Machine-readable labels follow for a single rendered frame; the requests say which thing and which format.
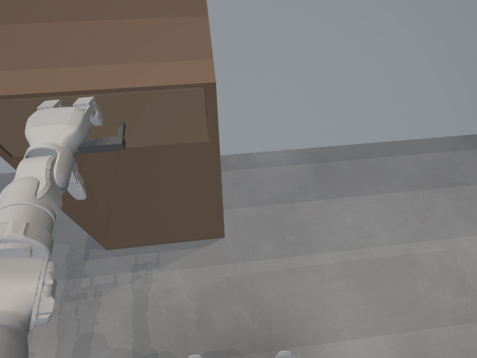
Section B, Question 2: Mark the handle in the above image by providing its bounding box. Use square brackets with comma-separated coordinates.
[74, 122, 126, 154]

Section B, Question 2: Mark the left robot forearm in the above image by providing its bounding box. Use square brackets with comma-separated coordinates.
[0, 143, 75, 261]

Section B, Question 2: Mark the cabinet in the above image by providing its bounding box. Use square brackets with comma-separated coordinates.
[0, 0, 225, 250]

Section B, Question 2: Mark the left robot hand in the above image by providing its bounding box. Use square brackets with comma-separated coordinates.
[25, 96, 104, 200]

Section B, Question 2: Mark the drawer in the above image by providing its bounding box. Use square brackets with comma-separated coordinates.
[0, 87, 209, 157]

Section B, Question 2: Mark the left robot upper arm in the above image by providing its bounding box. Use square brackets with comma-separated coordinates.
[0, 257, 57, 358]

